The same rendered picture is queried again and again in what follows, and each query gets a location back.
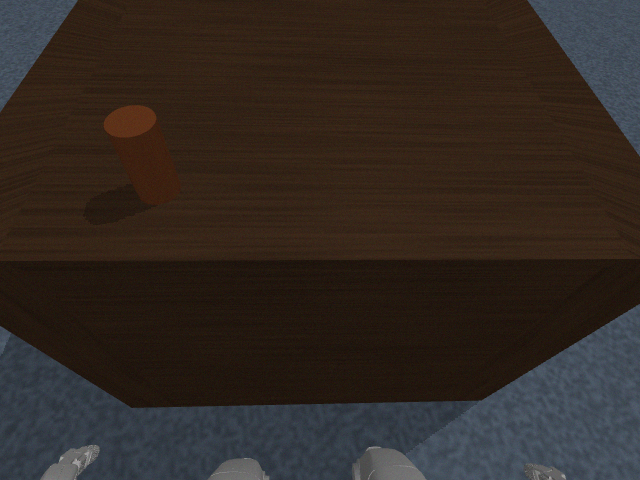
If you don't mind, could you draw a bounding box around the right robot hand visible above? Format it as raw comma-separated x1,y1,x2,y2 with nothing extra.
524,463,566,480

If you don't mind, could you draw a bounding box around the left robot hand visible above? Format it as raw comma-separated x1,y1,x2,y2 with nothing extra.
40,445,100,480

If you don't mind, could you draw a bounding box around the can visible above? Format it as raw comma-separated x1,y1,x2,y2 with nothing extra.
104,105,181,205

